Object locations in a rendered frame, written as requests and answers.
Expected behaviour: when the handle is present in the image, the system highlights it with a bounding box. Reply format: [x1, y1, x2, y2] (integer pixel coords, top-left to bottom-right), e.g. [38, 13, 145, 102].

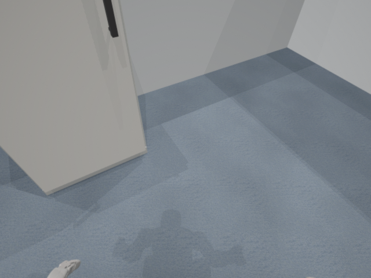
[103, 0, 118, 38]

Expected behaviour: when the left robot hand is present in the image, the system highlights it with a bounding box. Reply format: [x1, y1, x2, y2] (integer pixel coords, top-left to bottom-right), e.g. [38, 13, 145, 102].
[47, 259, 81, 278]

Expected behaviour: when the fridge door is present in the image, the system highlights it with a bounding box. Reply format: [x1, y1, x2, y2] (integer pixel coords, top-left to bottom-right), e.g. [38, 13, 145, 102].
[0, 0, 146, 192]

